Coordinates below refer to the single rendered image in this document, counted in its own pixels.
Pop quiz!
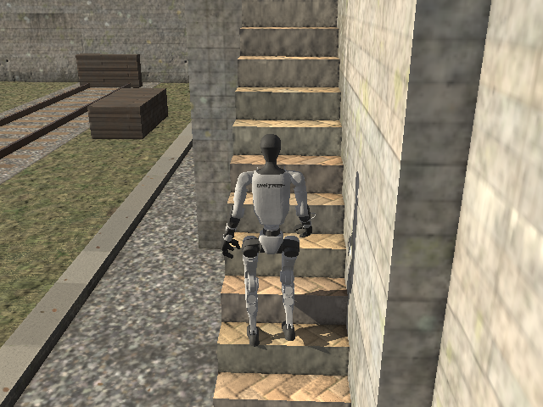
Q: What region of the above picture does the robot right thigh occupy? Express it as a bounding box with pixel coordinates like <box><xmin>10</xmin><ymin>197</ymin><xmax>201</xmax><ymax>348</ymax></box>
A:
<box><xmin>280</xmin><ymin>236</ymin><xmax>299</xmax><ymax>285</ymax></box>

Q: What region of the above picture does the robot left hand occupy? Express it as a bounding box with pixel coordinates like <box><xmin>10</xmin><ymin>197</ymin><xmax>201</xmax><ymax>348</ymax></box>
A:
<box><xmin>221</xmin><ymin>238</ymin><xmax>240</xmax><ymax>259</ymax></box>

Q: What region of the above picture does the left robot forearm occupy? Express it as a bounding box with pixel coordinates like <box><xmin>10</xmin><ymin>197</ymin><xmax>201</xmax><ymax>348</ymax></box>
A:
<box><xmin>223</xmin><ymin>206</ymin><xmax>240</xmax><ymax>242</ymax></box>

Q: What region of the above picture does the robot head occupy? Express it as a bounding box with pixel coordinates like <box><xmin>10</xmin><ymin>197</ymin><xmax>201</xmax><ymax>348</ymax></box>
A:
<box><xmin>256</xmin><ymin>134</ymin><xmax>285</xmax><ymax>175</ymax></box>

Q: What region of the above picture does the right robot forearm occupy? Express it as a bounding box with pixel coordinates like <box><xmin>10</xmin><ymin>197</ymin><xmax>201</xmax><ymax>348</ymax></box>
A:
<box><xmin>299</xmin><ymin>204</ymin><xmax>311</xmax><ymax>228</ymax></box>

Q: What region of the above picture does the right robot upper arm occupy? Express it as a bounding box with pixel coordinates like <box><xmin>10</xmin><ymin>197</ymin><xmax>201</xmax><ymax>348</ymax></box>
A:
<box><xmin>288</xmin><ymin>170</ymin><xmax>309</xmax><ymax>217</ymax></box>

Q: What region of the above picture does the robot right hand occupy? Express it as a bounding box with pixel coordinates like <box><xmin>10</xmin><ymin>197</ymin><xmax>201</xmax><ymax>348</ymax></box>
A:
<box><xmin>293</xmin><ymin>224</ymin><xmax>312</xmax><ymax>237</ymax></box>

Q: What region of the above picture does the left robot upper arm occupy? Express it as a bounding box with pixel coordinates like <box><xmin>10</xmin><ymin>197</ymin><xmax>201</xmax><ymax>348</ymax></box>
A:
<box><xmin>232</xmin><ymin>171</ymin><xmax>254</xmax><ymax>219</ymax></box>

